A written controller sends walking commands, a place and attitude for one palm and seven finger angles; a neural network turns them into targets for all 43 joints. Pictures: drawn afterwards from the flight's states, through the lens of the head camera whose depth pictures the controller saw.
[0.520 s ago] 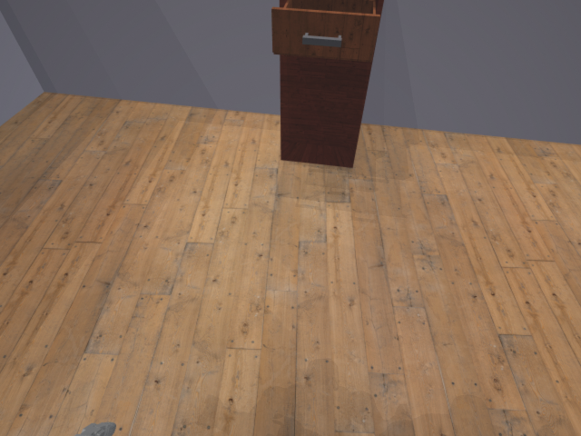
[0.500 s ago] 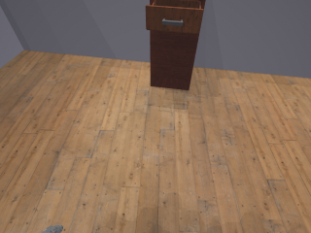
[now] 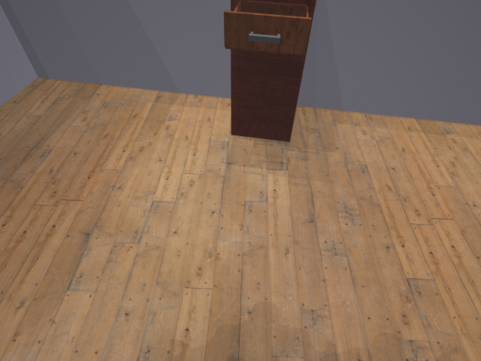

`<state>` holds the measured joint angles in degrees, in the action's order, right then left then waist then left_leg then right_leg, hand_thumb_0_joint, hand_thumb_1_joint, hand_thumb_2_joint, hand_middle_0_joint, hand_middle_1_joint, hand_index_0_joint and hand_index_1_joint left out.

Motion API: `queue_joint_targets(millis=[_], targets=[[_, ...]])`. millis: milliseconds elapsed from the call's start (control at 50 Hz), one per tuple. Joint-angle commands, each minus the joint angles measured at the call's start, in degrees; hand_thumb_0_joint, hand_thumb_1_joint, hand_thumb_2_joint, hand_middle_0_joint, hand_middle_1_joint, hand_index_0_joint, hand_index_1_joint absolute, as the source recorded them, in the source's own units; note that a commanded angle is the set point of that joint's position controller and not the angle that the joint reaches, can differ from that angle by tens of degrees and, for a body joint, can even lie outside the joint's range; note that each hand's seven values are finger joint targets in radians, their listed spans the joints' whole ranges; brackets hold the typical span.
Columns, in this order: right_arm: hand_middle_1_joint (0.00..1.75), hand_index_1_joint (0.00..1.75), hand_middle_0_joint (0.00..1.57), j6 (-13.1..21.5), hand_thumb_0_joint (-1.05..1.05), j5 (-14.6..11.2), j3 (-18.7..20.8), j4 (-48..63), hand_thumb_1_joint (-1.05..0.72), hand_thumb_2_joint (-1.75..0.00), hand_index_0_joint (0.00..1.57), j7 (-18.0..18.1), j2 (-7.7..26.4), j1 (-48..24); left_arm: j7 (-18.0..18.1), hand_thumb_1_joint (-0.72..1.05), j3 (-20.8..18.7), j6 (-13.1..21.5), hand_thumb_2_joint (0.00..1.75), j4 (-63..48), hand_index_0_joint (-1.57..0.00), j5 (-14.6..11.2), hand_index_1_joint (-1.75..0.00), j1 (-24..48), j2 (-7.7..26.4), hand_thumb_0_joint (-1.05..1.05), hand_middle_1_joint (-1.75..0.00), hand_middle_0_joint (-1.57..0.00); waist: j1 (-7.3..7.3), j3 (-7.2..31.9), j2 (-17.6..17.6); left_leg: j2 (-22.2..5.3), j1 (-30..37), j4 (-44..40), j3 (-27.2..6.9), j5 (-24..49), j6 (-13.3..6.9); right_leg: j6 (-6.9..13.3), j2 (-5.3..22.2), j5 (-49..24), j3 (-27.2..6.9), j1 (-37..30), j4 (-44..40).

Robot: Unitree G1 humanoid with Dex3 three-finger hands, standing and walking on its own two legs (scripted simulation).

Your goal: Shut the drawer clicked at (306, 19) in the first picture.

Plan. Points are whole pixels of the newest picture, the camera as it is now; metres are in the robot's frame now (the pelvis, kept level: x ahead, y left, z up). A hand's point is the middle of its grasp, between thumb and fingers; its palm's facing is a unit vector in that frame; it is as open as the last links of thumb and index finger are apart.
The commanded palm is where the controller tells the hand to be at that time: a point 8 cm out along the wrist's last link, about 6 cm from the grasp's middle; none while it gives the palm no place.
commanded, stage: stand and wait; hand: left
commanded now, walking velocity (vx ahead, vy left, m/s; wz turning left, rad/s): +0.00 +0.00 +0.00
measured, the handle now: (264, 36) +1.29 -0.02 +0.01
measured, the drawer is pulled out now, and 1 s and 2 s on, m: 0.29 0.29 0.29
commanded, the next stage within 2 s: look at it before walking up in 0.40 s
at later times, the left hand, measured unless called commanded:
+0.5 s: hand out of the picture +0.07 +0.24 -0.15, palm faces -0.04 -0.94 -0.33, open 7.4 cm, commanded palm none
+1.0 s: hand out of the picture +0.07 +0.25 -0.15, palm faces -0.03 -0.94 -0.34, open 7.4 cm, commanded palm none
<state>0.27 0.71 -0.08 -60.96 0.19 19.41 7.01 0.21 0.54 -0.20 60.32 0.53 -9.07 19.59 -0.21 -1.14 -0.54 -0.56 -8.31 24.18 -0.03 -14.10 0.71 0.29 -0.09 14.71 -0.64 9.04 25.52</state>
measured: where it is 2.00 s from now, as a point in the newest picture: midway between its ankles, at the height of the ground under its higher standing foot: outside the picture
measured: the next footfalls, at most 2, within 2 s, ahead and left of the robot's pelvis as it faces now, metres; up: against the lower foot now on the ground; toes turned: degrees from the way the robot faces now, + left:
left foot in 1.92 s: +0.42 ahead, +0.07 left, +0.00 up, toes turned -3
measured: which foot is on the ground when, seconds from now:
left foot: down 0.00-1.00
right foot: down 0.00-1.00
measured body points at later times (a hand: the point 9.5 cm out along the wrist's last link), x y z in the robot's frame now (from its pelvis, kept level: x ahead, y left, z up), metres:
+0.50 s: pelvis -0.01 +0.00 +0.00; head -0.01 +0.00 +0.45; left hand +0.07 +0.29 -0.13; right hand +0.06 -0.30 -0.13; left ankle -0.01 +0.13 -0.74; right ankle -0.01 -0.12 -0.74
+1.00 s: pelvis +0.00 +0.00 +0.00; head +0.00 +0.00 +0.45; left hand +0.07 +0.29 -0.13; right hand +0.08 -0.30 -0.13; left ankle -0.01 +0.13 -0.74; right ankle -0.01 -0.12 -0.74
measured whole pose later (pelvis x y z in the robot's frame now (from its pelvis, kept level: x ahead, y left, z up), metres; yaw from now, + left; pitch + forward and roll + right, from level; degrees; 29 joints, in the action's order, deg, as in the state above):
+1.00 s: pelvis +0.00 +0.00 +0.00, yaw +0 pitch -2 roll +0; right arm 0.6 0.4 -0.4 -63.3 0.0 19.3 6.4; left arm 0.2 0.6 0.3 62.2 0.7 -8.2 19.7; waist -0.2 -1.3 -0.5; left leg -0.9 -7.2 20.9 0.1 -12.1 1.0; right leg 0.4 -0.4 12.7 -0.8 8.1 22.4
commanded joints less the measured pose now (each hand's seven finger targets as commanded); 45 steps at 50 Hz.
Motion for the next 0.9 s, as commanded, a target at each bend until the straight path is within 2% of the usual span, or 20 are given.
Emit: queue_joint_targets(millis=[0,180,320,440,460,600,780,880], targets=[[0.3,0.3,0.2,1.61,0.0,-0.06,2.16,3.32,-0.9,-0.9,0.2,0.77,11.52,-3.67,0.48,0.9,-2.66,1.52,0.9,-3.54,-0.2,-0.11,-0.3,3.74,11.88,0.0,-0.3,-0.2,0.15,3.09,0.59,-5.74,0.21,-3.91,-4.69,9.5,-2.42,1.88,6.93,-10.25,-5.83,-0.35,-5.18],[0.3,0.3,0.2,1.44,0.0,-0.12,2.04,1.66,-0.9,-0.9,0.2,0.56,11.53,-2.63,0.38,0.9,-2.52,1.5,0.9,-2.26,-0.2,-0.03,-0.3,3.6,11.99,0.0,-0.3,-0.2,0.15,1.61,-0.27,-5.73,-0.63,-5.02,-4.96,5.98,-2.2,1.8,6.92,-4.65,-6.62,0.96,-7.09],[0.3,0.3,0.2,1.61,0.0,-0.12,1.96,1.11,-0.9,-0.9,0.2,0.53,11.6,-2.19,0.37,0.9,-2.46,1.5,0.9,-2.02,-0.2,0.0,-0.3,3.68,11.73,0.0,-0.3,-0.2,0.13,1.82,-0.03,-5.92,-0.64,-5.54,-5.31,6.48,-2.19,1.66,6.64,-4.98,-6.53,0.98,-6.87],[0.3,0.3,0.2,1.7,0.0,-0.13,1.99,0.94,-0.9,-0.9,0.2,0.52,11.46,-2.49,0.39,0.9,-2.41,1.54,0.9,-1.94,-0.2,0.04,-0.3,3.45,11.49,0.0,-0.3,-0.2,0.02,2.1,0.48,-6.1,-0.09,-5.6,-5.24,7.5,-2.24,1.58,6.71,-6.4,-6.35,0.92,-6.74],[0.3,0.3,0.2,1.67,0.0,-0.2,2.06,1.0,-0.9,-0.9,0.2,0.52,11.45,-2.28,0.41,0.9,-2.46,1.62,0.9,-2.01,-0.2,0.08,-0.3,3.4,11.63,0.0,-0.3,-0.2,0.08,2.8,-0.48,-6.12,0.27,-5.16,-5.16,8.19,-2.2,1.63,6.73,-7.24,-6.3,0.58,-6.65],[0.3,0.3,0.2,1.74,0.0,-0.17,2.04,0.97,-0.9,-0.9,0.2,0.57,11.41,-2.71,0.45,0.9,-2.49,1.64,0.9,-2.11,-0.2,0.07,-0.3,3.57,11.45,0.0,-0.3,-0.2,0.07,2.64,1.15,-6.3,0.57,-5.62,-5.13,9.37,-2.15,1.57,6.78,-9.26,-6.13,0.09,-6.48],[0.3,0.3,0.2,1.77,0.0,-0.28,2.0,1.1,-0.9,-0.9,0.2,0.65,11.57,-2.89,0.52,0.9,-2.51,1.81,0.9,-1.94,-0.2,0.07,-0.3,3.36,11.59,0.0,-0.3,-0.2,0.14,3.68,0.13,-6.52,2.1,-5.34,-4.96,12.69,-2.16,1.56,6.99,-13.35,-5.82,-1.03,-6.25],[0.3,0.3,0.2,1.66,0.0,-0.29,1.98,1.05,-0.9,-0.9,0.2,0.65,11.6,-3.17,0.51,0.9,-2.51,1.77,0.9,-1.73,-0.2,0.1,-0.3,3.21,11.62,0.0,-0.3,-0.2,0.1,2.88,0.39,-6.47,1.98,-5.63,-4.82,11.77,-2.03,1.5,7.02,-12.66,-5.89,-0.84,-6.79]])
